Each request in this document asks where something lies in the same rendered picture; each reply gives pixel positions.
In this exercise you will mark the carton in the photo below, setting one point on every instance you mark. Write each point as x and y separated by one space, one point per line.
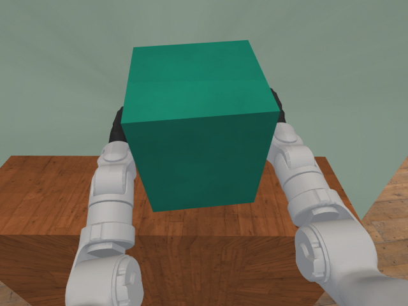
199 120

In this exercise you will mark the left robot forearm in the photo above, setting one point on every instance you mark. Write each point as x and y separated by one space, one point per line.
109 230

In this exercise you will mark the left robot upper arm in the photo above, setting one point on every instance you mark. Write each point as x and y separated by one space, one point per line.
109 281

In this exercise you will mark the pedestal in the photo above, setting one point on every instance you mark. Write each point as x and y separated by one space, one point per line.
229 255

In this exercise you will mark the left robot hand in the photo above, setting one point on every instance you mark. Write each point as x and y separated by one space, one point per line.
117 133

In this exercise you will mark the right robot hand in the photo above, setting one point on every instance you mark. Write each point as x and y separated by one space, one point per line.
282 114

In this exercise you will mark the right robot forearm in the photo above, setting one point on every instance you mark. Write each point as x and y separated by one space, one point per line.
309 196

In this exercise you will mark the right robot upper arm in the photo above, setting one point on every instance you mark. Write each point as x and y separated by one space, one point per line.
340 257

